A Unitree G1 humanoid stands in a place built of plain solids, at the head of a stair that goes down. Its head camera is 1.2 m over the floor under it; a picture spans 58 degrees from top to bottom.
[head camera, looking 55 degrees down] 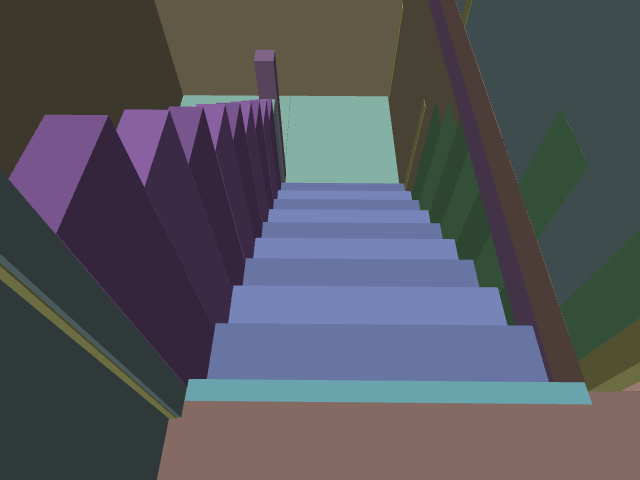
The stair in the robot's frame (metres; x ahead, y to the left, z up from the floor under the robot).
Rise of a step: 0.18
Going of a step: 0.25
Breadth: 1.09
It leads straight ahead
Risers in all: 10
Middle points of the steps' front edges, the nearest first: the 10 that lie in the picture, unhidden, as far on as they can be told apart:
0.37 -0.18 0.00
0.62 -0.18 -0.18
0.87 -0.19 -0.37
1.12 -0.19 -0.55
1.37 -0.19 -0.74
1.62 -0.19 -0.92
1.87 -0.20 -1.10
2.12 -0.20 -1.29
2.37 -0.20 -1.47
2.62 -0.20 -1.66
